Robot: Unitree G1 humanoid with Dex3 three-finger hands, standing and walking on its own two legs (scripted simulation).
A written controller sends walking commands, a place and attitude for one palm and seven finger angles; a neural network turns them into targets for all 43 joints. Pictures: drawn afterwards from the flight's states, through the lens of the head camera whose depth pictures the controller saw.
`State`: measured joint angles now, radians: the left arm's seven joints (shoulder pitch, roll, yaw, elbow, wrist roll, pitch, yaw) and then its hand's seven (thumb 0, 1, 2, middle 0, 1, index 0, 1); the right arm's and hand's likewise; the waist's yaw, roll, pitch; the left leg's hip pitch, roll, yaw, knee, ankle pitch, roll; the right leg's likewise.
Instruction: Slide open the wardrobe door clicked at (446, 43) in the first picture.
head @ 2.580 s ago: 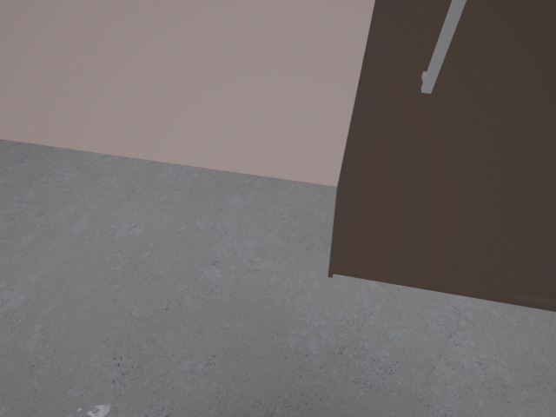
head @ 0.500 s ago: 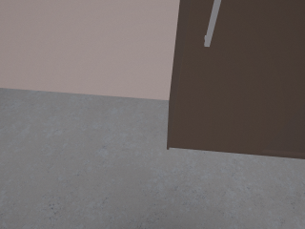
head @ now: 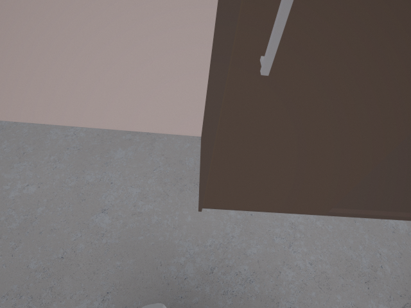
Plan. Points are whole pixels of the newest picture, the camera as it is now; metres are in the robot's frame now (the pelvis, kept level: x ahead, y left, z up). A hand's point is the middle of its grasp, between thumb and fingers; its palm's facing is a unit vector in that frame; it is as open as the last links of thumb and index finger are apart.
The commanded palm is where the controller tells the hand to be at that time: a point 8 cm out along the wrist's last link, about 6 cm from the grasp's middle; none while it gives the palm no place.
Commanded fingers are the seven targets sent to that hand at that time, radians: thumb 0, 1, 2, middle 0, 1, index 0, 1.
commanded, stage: take the last steps up to it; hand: left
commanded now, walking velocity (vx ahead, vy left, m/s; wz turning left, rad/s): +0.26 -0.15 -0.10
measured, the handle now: (276, 25) +0.66 -0.08 +0.25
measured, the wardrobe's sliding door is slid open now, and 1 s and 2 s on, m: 0.00 0.00 0.00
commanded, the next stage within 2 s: come to a stop and stand still in 0.32 s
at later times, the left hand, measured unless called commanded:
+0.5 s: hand (175, 238) +0.30 +0.09 -0.16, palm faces -0.13 -0.97 -0.19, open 7.4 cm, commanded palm none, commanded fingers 0.00 0.90 0.90 -0.20 -0.30 -0.20 -0.30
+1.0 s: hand (139, 270) +0.22 +0.17 -0.18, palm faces +0.07 -0.97 -0.22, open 7.3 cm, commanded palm none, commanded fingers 0.00 0.90 0.90 -0.20 -0.30 -0.20 -0.30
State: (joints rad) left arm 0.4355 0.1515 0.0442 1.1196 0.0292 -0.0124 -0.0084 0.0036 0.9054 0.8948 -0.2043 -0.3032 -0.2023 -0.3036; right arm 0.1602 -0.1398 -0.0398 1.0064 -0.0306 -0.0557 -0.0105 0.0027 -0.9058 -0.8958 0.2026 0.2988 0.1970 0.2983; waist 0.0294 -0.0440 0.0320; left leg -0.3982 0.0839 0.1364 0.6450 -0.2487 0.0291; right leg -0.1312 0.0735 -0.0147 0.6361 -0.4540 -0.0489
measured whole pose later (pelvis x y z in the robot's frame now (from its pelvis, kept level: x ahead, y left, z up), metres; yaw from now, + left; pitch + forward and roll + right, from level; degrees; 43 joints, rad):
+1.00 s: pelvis +0.17 -0.04 +0.00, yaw -1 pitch -1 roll -1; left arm 0.20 0.24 0.06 0.99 0.03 0.06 0.03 0.00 0.91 0.89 -0.20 -0.30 -0.20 -0.30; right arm 0.11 -0.18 -0.04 0.94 -0.02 0.01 -0.01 0.00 -0.91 -0.90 0.20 0.30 0.19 0.30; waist 0.04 -0.05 0.05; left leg -0.28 0.01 0.05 0.64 -0.36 0.02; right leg -0.39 -0.09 -0.11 0.64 -0.32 0.03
